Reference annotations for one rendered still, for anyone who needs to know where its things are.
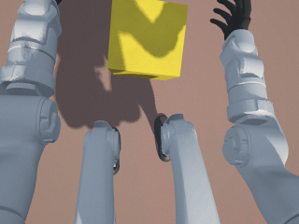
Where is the right robot upper arm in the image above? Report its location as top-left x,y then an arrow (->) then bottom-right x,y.
221,124 -> 299,224

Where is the right robot forearm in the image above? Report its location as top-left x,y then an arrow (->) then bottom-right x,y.
220,29 -> 289,159

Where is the right robot thigh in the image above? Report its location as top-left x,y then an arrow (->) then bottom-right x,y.
161,119 -> 221,224

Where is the left robot upper arm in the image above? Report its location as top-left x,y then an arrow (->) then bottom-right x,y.
0,95 -> 61,224

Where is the right robot shin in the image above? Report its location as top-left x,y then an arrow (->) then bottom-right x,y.
161,113 -> 197,157

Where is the left robot forearm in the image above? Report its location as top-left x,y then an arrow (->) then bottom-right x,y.
0,0 -> 62,98

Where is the right robot hand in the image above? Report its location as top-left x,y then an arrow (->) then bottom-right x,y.
210,0 -> 251,41

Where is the carton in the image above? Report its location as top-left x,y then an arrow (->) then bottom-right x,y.
107,0 -> 188,80

